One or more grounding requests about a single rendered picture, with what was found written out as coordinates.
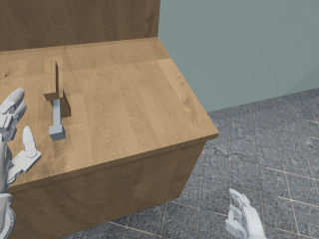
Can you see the tap lever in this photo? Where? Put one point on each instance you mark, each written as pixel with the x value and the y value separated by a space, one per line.
pixel 57 131

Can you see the robot left hand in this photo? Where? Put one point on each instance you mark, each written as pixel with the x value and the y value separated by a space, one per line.
pixel 11 111

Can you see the counter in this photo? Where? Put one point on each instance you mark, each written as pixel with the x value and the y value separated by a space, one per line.
pixel 134 127

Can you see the robot left forearm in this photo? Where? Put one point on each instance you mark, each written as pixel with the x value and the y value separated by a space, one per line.
pixel 7 215

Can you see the robot right hand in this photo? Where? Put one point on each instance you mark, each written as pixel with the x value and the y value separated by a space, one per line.
pixel 248 222

